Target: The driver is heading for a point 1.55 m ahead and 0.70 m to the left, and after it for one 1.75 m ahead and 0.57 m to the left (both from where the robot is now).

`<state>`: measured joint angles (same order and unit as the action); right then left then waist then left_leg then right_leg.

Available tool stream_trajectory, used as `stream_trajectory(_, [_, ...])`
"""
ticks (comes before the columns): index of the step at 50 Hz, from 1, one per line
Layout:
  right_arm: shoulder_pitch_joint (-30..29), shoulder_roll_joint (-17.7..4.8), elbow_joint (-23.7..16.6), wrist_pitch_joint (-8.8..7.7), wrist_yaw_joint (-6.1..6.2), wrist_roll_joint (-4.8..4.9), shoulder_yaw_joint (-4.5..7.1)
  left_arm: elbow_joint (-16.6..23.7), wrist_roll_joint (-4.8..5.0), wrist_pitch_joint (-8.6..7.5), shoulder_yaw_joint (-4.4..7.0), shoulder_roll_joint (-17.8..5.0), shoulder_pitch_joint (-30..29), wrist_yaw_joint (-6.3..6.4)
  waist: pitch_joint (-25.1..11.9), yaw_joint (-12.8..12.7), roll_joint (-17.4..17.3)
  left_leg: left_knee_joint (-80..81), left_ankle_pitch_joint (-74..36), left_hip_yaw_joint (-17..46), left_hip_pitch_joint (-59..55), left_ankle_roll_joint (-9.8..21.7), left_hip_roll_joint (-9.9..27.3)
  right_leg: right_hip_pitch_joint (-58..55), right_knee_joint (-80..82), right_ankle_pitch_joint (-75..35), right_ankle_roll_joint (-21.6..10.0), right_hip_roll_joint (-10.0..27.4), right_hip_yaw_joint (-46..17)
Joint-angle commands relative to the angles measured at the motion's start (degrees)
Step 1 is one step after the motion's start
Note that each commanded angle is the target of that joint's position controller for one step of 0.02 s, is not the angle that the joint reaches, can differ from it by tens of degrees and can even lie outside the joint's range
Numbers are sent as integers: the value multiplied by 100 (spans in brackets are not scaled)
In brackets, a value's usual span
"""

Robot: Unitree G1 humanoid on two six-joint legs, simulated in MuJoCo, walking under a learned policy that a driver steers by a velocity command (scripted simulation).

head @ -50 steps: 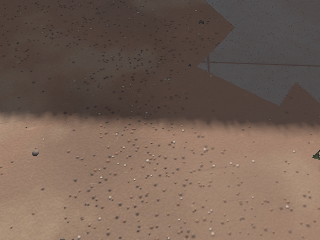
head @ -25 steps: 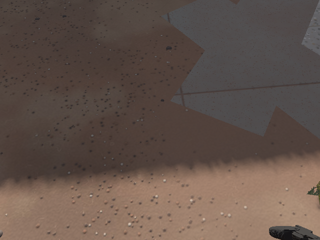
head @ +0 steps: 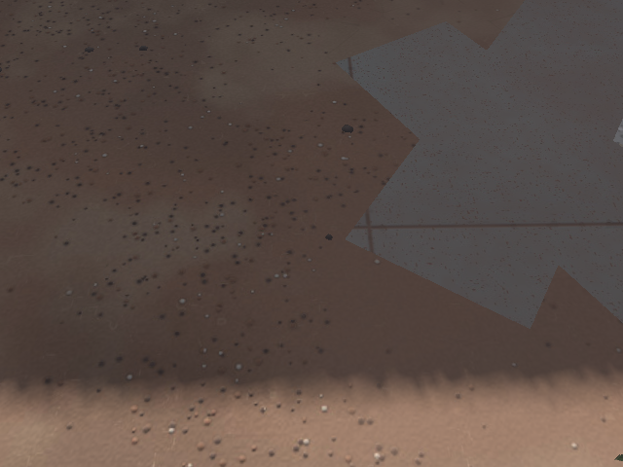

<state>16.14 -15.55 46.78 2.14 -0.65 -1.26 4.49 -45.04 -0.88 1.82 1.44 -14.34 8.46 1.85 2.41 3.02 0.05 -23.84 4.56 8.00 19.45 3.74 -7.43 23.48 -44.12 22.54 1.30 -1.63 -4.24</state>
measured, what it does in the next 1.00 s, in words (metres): steps on the spot, turning left: right foot, then left foot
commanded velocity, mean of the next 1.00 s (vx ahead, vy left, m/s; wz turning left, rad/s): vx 0.01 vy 0.00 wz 0.57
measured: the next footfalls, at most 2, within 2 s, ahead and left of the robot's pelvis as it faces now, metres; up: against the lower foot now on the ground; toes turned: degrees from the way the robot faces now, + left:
right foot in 0.08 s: +0.06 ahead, -0.12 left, +0.00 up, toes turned +8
left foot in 0.54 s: -0.02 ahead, +0.09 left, +0.00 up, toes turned +21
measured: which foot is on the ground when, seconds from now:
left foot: down 0.00-0.08, up 0.10-0.52, down 0.54-1.00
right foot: up 0.00-0.06, down 0.08-0.54, up 0.56-1.00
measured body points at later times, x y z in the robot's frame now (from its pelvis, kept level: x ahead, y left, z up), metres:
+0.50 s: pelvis -0.01 -0.01 +0.00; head +0.02 +0.00 +0.45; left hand +0.00 +0.28 -0.12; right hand +0.21 -0.23 -0.11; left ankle -0.07 +0.08 -0.72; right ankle +0.02 -0.12 -0.74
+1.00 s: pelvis -0.02 +0.00 +0.00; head +0.01 +0.02 +0.45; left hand -0.05 +0.31 -0.10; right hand +0.22 -0.19 -0.11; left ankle -0.06 +0.07 -0.74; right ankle +0.06 -0.10 -0.71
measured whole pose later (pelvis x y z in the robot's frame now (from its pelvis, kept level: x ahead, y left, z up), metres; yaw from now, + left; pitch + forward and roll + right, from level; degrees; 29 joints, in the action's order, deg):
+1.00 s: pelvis -0.02 +0.00 +0.00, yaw +36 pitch +1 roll -1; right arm 15.0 -18.1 41.5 3.0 -0.6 -1.1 3.9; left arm -40.0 -0.5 2.6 2.4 -17.0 8.4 1.2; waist 3.6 2.1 -0.5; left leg -26.5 12.1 12.6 13.9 3.5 -8.2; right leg 21.8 -42.5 23.0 1.2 -2.1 -3.5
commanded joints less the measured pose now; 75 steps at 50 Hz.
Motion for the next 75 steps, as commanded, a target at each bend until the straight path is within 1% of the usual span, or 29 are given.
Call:
stream_trajectory(1, [-158,-876,-400,26,-2,-12,236,296,92,-140,96,-465,429,93,-439,-238,-871,838,898,2088,-277,665,1400,-599,827,110,-135,-266,123])
stream_trajectory(3, [-344,-822,-460,57,15,79,228,204,85,-238,117,-529,921,160,-424,-529,-755,549,1162,2030,74,263,1109,-1495,2355,-484,-303,-205,65])
stream_trajectory(4, [-195,-546,-524,40,34,135,158,254,7,-273,210,-964,888,213,-408,-382,-23,-106,2049,1555,519,-88,659,-1852,3125,-73,-525,721,-833])
stream_trajectory(5, [-211,-344,-691,1,54,223,127,448,-76,-242,328,-1521,453,209,-247,-248,1305,-1511,2511,88,1428,-354,-339,-1796,3601,-65,-1143,2146,-2501])
stream_trajectory(6, [-164,-838,-564,-19,86,-35,235,487,-139,-215,309,-1320,206,165,-144,-188,761,-2834,2677,-185,1241,-424,65,-1144,3294,-1343,-1518,2421,-2277])
stream_trajectory(7, [-47,-891,-471,-10,63,-40,280,570,-84,-224,193,-897,52,137,-213,-26,414,-3413,2477,-181,943,-430,174,-963,3074,-2177,-1509,2136,-1766])
stream_trajectory(9, [183,-781,-342,92,9,-53,270,648,-40,-240,124,-668,-211,112,-234,132,533,-4176,1989,-326,1003,-499,244,-1159,2813,-2945,-1211,1502,-724])
stream_trajectory(16, [-575,-607,-682,248,-184,55,117,488,-63,-207,269,-941,718,74,-400,-499,869,-3362,2095,-656,1381,-776,493,-2515,2384,-4028,-1356,1648,-193])
stream_trajectory(23, [-745,-550,-941,236,-209,153,28,477,-87,-178,395,-1192,554,-91,-510,-503,1133,-1699,2210,-1209,17,-446,545,-1959,2055,-3874,-1216,1817,279])
stream_trajectory(26, [-385,-544,-876,122,-142,61,21,431,14,-123,429,-1222,468,-108,-575,-161,751,114,874,-1198,-1065,-207,466,-1350,1256,-2925,-693,1683,701])
stream_trajectory(27, [-202,-947,-854,31,-76,-39,108,443,-17,-96,390,-1023,660,-126,-615,-117,-286,790,546,46,-1826,-27,1221,-402,147,-1582,-289,1313,1122])
stream_trajectory(28, [-163,-1860,-1012,-32,-62,31,298,864,-77,-36,234,-506,491,-103,-379,-215,-1718,740,-1893,2326,-2046,727,2922,1252,-870,1416,121,250,1306])
stream_trajectory(29, [398,-1762,-856,-31,-45,76,352,884,-101,58,256,-760,138,-15,-610,248,-1064,528,-2382,2091,-1850,1377,3007,1119,-1685,1529,95,312,444])
stream_trajectory(31, [-337,-1129,-891,13,18,95,146,723,36,66,301,-849,241,-57,-51,-231,-683,590,-1667,1117,-1333,1103,2175,1090,-1813,541,50,472,197])
stream_trajectory(33, [-698,-952,-993,27,78,120,84,597,-78,28,360,-1009,431,-106,-187,-365,-841,551,-1858,779,-1380,852,1687,918,-1746,-6,97,398,272])
stream_trajectory(36, [-405,-1067,-927,-5,42,135,119,603,-53,59,337,-888,440,-161,-458,-313,-547,490,-1902,878,-1546,874,1650,870,-1684,-154,158,288,261])
stream_trajectory(45, [-12,-1252,-876,7,41,23,202,861,-8,57,259,-786,-89,-84,-333,-76,-665,372,-863,1829,-1350,984,1598,642,-402,21,88,60,95])
stream_trajectory(52, [-457,-1081,-875,38,52,80,139,758,60,-84,173,-696,513,31,-495,-478,-689,-117,-1224,2052,-686,430,1232,-1315,1912,-716,-207,-113,178])
stream_trajectory(53, [-408,-918,-867,19,82,118,80,739,0,-132,183,-796,565,80,-498,-476,-413,-340,-357,1888,-312,141,1010,-1841,2566,-1099,-297,260,-153])
stream_trajectory(54, [-10,-468,-864,-5,87,98,-42,861,-87,-163,188,-1110,382,120,-639,-216,814,-1339,1523,1080,130,-179,404,-2248,3116,-1154,-581,1604,-1555])
stream_trajectory(55, [37,-790,-878,17,148,46,48,925,-67,-121,278,-1550,160,56,-377,-220,1185,-2117,2943,137,601,-279,-382,-1609,3049,-2092,-1343,2334,-2474])
stream_trajectory(56, [-8,-1006,-801,45,165,-43,106,823,-29,-123,252,-1310,333,-2,-355,-269,848,-2886,2927,213,357,-337,-35,-1240,2980,-2266,-1680,2372,-2419])
stream_trajectory(58, [18,-894,-578,79,92,39,98,837,-8,-156,96,-791,-158,-57,-78,-67,587,-3284,2276,221,165,-435,65,-953,2907,-2216,-1346,1569,-1328])
stream_trajectory(61, [-9,-706,-448,117,12,45,12,688,-15,-192,69,-753,-34,-16,-225,-157,846,-2912,2088,7,155,-587,72,-1449,2690,-2980,-1160,1156,-742])
stream_trajectory(67, [-305,-483,-238,142,107,132,-168,308,-37,-134,118,-901,381,-97,-378,-386,1032,-561,1844,-632,-668,-501,334,-1800,2329,-3160,-1167,1134,-823])
stream_trajectory(69, [-117,-466,-55,58,169,89,-211,205,0,-124,113,-876,378,-98,-400,-208,777,783,428,-518,-1509,-360,497,-1426,2128,-3204,-854,1054,-763])
stream_trajectory(71, [-385,-1027,-50,-72,236,-23,-147,253,57,-220,50,-641,580,-146,-543,-545,-228,511,-644,564,-1929,-86,1457,-897,2073,-2116,-443,583,-354])
stream_trajectory(73, [-673,-587,47,-144,168,49,-281,21,27,-159,42,-655,341,-104,-234,-424,-368,499,-96,422,-1068,9,1367,-1551,2355,-1429,-341,389,-175])
stream_trajectory(75, [-523,-594,245,-176,211,45,-313,-124,18,-143,72,-722,314,-108,-139,-362,-464,576,44,289,-1005,-81,1185,-1654,2304,-1819,-400,472,-212])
